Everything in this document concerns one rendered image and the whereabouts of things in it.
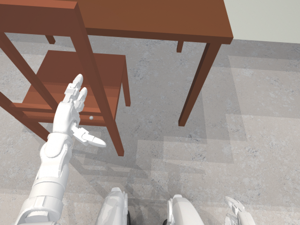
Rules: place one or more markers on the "robot right thigh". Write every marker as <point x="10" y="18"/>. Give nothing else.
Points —
<point x="180" y="211"/>

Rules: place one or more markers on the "left robot hand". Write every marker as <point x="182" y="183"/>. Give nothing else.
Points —
<point x="68" y="111"/>

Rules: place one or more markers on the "robot thigh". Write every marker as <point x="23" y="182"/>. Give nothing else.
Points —
<point x="113" y="209"/>
<point x="180" y="211"/>

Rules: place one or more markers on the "left robot forearm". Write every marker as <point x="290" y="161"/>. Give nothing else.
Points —
<point x="45" y="199"/>

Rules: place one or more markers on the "right robot hand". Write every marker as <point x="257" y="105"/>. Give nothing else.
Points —
<point x="243" y="217"/>

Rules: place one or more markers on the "chair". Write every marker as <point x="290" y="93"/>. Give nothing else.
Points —
<point x="102" y="74"/>

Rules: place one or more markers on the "table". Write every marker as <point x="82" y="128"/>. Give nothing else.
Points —
<point x="203" y="21"/>

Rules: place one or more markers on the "robot left thigh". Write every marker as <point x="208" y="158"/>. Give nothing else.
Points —
<point x="113" y="209"/>

